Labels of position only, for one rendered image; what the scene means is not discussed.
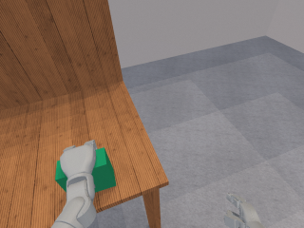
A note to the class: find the robot right hand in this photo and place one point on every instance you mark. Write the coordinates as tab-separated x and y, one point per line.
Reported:
247	212

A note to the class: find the sponge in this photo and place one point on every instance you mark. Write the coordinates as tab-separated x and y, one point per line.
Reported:
103	172

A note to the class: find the table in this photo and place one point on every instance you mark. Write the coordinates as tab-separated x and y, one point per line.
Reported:
61	84

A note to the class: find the robot left forearm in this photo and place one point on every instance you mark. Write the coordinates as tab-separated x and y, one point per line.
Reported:
79	211

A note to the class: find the robot left hand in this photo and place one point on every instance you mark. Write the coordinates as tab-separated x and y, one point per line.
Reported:
80	159

